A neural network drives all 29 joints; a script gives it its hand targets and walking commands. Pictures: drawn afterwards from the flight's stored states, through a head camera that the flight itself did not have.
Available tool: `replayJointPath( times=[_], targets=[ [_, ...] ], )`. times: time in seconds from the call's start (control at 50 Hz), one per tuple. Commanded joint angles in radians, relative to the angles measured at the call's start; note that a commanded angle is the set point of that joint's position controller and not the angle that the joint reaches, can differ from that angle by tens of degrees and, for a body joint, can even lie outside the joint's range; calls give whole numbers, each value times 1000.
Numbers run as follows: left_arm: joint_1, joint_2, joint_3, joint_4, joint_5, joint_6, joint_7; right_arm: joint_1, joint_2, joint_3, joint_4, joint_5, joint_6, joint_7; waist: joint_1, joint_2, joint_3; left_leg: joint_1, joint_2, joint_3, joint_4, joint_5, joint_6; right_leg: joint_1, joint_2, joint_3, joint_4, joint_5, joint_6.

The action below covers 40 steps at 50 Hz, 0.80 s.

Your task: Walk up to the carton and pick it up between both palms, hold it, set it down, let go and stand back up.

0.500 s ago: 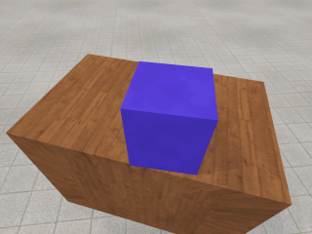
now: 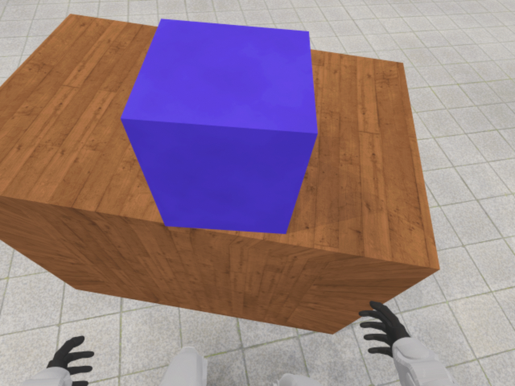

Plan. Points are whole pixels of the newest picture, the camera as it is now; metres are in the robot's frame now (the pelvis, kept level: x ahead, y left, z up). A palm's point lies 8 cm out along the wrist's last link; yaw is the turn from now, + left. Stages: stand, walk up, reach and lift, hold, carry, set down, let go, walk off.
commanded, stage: reach and lift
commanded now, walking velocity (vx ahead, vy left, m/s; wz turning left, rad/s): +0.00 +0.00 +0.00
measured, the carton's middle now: (230, 138) +0.47 +0.04 +0.09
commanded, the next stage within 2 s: none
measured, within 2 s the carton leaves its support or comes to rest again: neither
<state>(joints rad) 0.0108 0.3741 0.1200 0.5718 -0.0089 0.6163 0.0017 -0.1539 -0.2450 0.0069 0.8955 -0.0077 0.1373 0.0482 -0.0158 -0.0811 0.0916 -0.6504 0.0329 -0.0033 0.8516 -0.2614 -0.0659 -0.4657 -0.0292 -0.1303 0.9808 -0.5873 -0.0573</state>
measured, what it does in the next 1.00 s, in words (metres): rises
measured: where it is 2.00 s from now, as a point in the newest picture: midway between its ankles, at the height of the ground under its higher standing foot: outside the picture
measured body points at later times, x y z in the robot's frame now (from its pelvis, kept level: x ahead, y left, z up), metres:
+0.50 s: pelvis +0.00 -0.01 +0.04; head +0.05 +0.00 +0.49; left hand +0.17 +0.27 -0.05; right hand +0.21 -0.19 -0.04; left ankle +0.08 +0.16 -0.69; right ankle -0.06 -0.06 -0.68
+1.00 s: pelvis +0.01 +0.05 +0.06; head +0.02 +0.07 +0.51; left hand +0.20 +0.27 -0.02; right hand +0.20 -0.18 +0.00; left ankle +0.08 +0.16 -0.69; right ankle -0.06 -0.05 -0.69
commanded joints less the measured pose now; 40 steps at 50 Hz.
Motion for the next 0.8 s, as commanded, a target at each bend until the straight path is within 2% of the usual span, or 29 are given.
replayJointPath(
  times=[0.0, 0.02, 0.06, 0.08, 0.12, 0.14, 0.18, 0.2, 0.22, 0.28, 0.3, 0.32, 0.34, 0.36, 0.4, 0.42, 0.44, 0.46, 0.48, 0.5, 0.52, 0.54, 0.56, 0.58, 0.6, 0.62, 0.66, 0.72, 0.78],
  targets=[
    [235, 18, 118, -274, 69, 116, -63, 173, -135, 132, -92, 195, 24, -27, -10, 155, -528, 596, -19, -8, -102, 654, 13, 108, -42, 85, -158, 1261, 163],
    [274, 18, 135, -314, 62, 111, -77, 192, -158, 141, -114, 196, 7, -45, -19, 126, -505, 635, -18, -2, -139, 606, 13, 100, -37, 77, -196, 1170, 161],
    [282, 31, 179, -298, 123, 73, -86, 156, -184, 134, -128, 161, -44, -69, 14, 103, -337, 600, -42, 62, -245, 415, 22, 160, 3, 48, -340, 928, 151],
    [312, 26, 182, -282, 135, 44, -88, 141, -184, 136, -165, 142, -78, -80, 33, 81, -257, 555, -43, 76, -267, 375, 29, 193, 4, 45, -379, 898, 149],
    [273, 36, 177, -190, 145, 8, -94, 90, -151, 99, -179, 94, -94, -91, 74, 22, -63, 458, -63, 118, -340, 151, 37, 208, 6, 48, -497, 630, 136],
    [229, 30, 172, -186, 143, -15, -93, 28, -127, 82, -270, 55, -103, -94, 103, -24, -10, 429, -58, 133, -359, 79, 49, 196, 5, 56, -540, 487, 136],
    [115, 42, 148, -173, 115, -76, -68, -35, -46, 60, -393, -4, -121, -104, 117, -38, 38, 358, -51, 147, -338, 28, 71, 129, -38, 127, -577, 364, 147],
    [65, 36, 138, -131, 102, -93, -61, -47, 8, 60, -411, -18, -113, -105, 127, -28, 52, 325, -44, 140, -335, 28, 81, 120, -50, 155, -575, 372, 147],
    [30, 55, 137, -145, 95, -106, -62, -10, 23, 71, -431, -37, -108, -105, 122, -33, 31, 365, -41, 136, -340, 68, 83, 98, -60, 163, -580, 457, 145],
    [-96, 66, 125, -209, 60, -171, -67, 41, 70, 38, -435, -49, -106, -108, 65, -36, -100, 365, -14, 116, -328, 26, 98, 137, -93, 212, -551, 571, 173],
    [-100, 85, 134, -237, 61, -200, -61, 80, 72, 32, -420, -45, -116, -112, 61, -5, -149, 366, -14, 113, -329, 42, 97, 169, -96, 221, -540, 622, 172],
    [-124, 91, 124, -230, 61, -227, -60, 71, 81, 32, -416, -35, -128, -124, 45, 6, -158, 386, -9, 108, -329, 47, 94, 179, -106, 233, -537, 667, 188],
    [-106, 89, 122, -273, 50, -259, -59, 110, 80, 44, -441, -34, -154, -134, 39, -4, -217, 405, -7, 104, -335, 97, 85, 226, -104, 226, -522, 777, 196],
    [-86, 84, 123, -256, 38, -279, -61, 149, 68, 46, -419, -30, -173, -146, 17, 6, -258, 423, -17, 99, -350, 128, 77, 276, -111, 219, -509, 914, 215],
    [-21, 101, 110, -278, 32, -311, -59, 202, 51, 56, -366, -1, -205, -158, 8, 50, -300, 488, -21, 83, -363, 189, 65, 307, -85, 191, -505, 949, 196],
    [-1, 84, 98, -271, 31, -312, -62, 213, 44, 53, -317, 0, -220, -162, 0, 62, -300, 563, -29, 88, -370, 239, 58, 273, -70, 160, -523, 943, 187],
    [29, 68, 86, -195, 25, -300, -69, 201, 24, 50, -260, 9, -219, -166, -10, 53, -238, 605, -32, 83, -380, 248, 51, 225, -55, 136, -555, 926, 177],
    [43, 58, 86, -213, 26, -304, -70, 184, 13, 40, -272, 19, -229, -167, -10, 74, -235, 632, -35, 83, -394, 256, 48, 199, -47, 116, -570, 876, 176],
    [79, 51, 85, -207, 22, -300, -73, 214, 18, 49, -248, 13, -226, -169, 0, 70, -225, 655, -46, 89, -406, 256, 40, 202, -36, 105, -596, 810, 161],
    [108, 56, 91, -190, 20, -296, -76, 194, 14, 51, -294, 15, -225, -174, 8, 35, -191, 663, -50, 86, -408, 266, 45, 200, -25, 101, -615, 778, 154],
    [104, 47, 78, -197, 10, -304, -77, 198, 21, 46, -305, 27, -227, -174, 11, 39, -167, 677, -54, 91, -421, 266, 46, 198, -26, 97, -634, 770, 159],
    [118, 45, 78, -154, 12, -308, -75, 177, 8, 39, -350, 14, -235, -175, 24, 32, -157, 673, -60, 95, -432, 261, 53, 202, -20, 104, -643, 758, 159],
    [71, -9, 44, -96, -31, -311, -69, 148, 5, 60, -269, 31, -237, -166, 22, -12, -131, 640, -60, 56, -426, 301, 57, 181, 10, 66, -600, 819, 183],
    [105, -12, 60, -108, -16, -322, -64, 177, -17, 78, -281, 55, -248, -153, 32, 34, -144, 701, -67, 63, -434, 352, 46, 186, 15, 71, -624, 796, 166],
    [121, -29, 54, -121, -5, -333, -59, 181, -26, 77, -291, 58, -258, -142, 47, 45, -157, 755, -63, 56, -424, 418, 38, 162, 35, 53, -635, 761, 153],
    [132, -38, 51, -145, 4, -343, -52, 192, -34, 76, -301, 68, -268, -131, 51, 76, -170, 803, -59, 53, -426, 462, 31, 137, 43, 51, -658, 715, 137],
    [149, -55, 40, -179, 15, -361, -36, 198, -45, 60, -328, 74, -281, -104, 62, 96, -186, 865, -49, 44, -429, 517, 29, 89, 58, 45, -701, 619, 110],
    [141, -75, 16, -218, 21, -397, -13, 201, -56, 30, -364, 71, -294, -64, 70, 102, -193, 897, -39, 38, -436, 511, 34, 40, 66, 49, -745, 510, 82],
    [115, -100, -17, -253, 21, -431, 8, 202, -59, -2, -383, 70, -299, -29, 73, 119, -190, 892, -28, 37, -449, 441, 39, 7, 67, 54, -768, 406, 57]
  ],
)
